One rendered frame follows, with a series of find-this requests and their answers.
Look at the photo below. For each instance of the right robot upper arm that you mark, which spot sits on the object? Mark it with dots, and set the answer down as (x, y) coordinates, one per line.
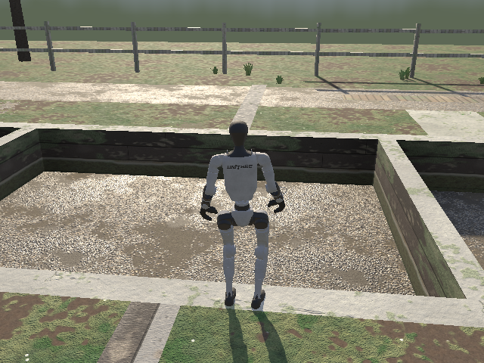
(263, 159)

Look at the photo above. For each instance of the left robot forearm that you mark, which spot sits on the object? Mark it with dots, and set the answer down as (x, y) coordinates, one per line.
(206, 199)

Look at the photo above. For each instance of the robot torso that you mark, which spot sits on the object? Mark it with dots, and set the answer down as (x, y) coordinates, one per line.
(240, 175)

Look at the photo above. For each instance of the left robot upper arm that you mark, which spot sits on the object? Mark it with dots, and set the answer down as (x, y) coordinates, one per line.
(212, 174)

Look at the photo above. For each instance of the right robot hand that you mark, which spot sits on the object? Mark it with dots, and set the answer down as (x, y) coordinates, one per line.
(280, 208)

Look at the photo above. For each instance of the left robot foot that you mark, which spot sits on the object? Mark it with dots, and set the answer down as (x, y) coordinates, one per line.
(229, 300)

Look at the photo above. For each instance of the right robot forearm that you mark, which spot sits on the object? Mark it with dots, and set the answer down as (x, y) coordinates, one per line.
(277, 195)

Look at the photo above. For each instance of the left robot hand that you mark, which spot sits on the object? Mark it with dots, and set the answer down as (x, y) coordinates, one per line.
(211, 209)

